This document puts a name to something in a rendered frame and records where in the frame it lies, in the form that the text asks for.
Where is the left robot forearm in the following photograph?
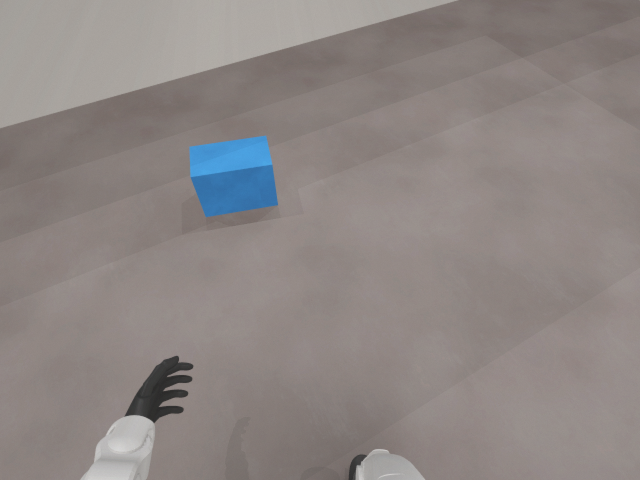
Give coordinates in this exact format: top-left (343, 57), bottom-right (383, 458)
top-left (80, 415), bottom-right (155, 480)

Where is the robot right thigh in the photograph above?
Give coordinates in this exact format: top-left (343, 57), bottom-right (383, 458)
top-left (356, 453), bottom-right (425, 480)

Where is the left robot hand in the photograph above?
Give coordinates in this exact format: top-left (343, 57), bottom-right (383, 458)
top-left (125, 356), bottom-right (193, 423)

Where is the robot right shin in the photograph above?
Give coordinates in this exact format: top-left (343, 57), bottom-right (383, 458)
top-left (363, 449), bottom-right (390, 461)

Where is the carton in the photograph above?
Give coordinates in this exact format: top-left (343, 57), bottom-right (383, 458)
top-left (189, 136), bottom-right (278, 217)

